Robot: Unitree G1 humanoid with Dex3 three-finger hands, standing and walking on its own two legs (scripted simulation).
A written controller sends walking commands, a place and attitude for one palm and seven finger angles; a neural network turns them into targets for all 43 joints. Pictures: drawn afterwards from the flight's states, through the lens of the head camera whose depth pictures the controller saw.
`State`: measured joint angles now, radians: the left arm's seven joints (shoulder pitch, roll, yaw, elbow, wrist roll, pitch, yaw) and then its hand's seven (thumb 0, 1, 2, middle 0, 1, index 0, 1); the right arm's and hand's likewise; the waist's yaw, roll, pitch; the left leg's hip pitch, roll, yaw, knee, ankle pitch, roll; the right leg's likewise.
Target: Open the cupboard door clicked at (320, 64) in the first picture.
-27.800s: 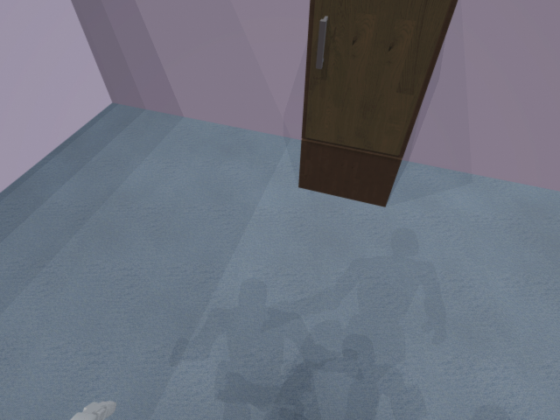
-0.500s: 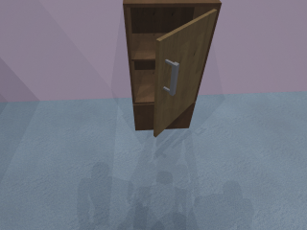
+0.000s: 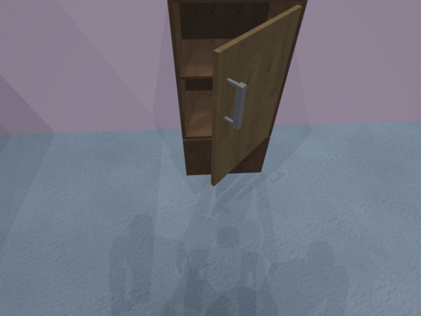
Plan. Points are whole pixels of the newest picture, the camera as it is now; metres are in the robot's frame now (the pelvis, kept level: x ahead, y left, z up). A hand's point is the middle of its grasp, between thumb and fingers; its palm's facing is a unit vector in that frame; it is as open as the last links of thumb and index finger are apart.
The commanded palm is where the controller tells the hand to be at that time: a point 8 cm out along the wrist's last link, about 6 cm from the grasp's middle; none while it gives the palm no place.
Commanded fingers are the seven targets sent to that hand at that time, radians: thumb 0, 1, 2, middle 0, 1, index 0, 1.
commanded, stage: look to check the result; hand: left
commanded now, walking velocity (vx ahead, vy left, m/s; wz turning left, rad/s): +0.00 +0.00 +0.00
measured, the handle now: (233, 104) +0.68 -0.03 -0.01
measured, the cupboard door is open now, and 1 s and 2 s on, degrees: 44 44 44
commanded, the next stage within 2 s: walk to a spot facing it in 0.02 s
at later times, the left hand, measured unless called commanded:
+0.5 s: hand out of the picture +0.04 +0.18 -0.18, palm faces -0.09 -0.97 -0.23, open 7.4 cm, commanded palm none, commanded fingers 0.00 0.90 0.90 -0.20 -0.30 -0.20 -0.30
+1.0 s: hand out of the picture +0.12 +0.16 -0.18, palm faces -0.33 -0.92 -0.23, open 7.4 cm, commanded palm none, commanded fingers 0.00 0.90 0.90 -0.20 -0.30 -0.20 -0.30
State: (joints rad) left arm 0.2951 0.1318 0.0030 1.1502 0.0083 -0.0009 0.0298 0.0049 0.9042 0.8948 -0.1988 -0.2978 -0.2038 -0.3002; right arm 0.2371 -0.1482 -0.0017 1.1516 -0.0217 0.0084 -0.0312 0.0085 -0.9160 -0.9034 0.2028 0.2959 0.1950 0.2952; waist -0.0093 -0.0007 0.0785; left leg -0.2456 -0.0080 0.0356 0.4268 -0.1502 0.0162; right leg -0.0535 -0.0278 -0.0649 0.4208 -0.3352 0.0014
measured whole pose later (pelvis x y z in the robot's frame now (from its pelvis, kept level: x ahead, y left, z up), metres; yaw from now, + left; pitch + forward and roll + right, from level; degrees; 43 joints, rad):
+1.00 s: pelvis +0.00 -0.01 +0.00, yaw -25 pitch +1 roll +1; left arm 0.24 0.20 0.08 0.93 0.03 0.04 0.01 0.01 0.90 0.89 -0.20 -0.30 -0.21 -0.30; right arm 0.04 -0.20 -0.05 0.87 0.00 0.03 -0.03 0.01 -0.91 -0.90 0.20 0.30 0.19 0.30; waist 0.04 -0.03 0.11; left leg -0.37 0.00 -0.02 0.74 -0.38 -0.05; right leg -0.25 0.09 0.18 0.54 -0.30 -0.03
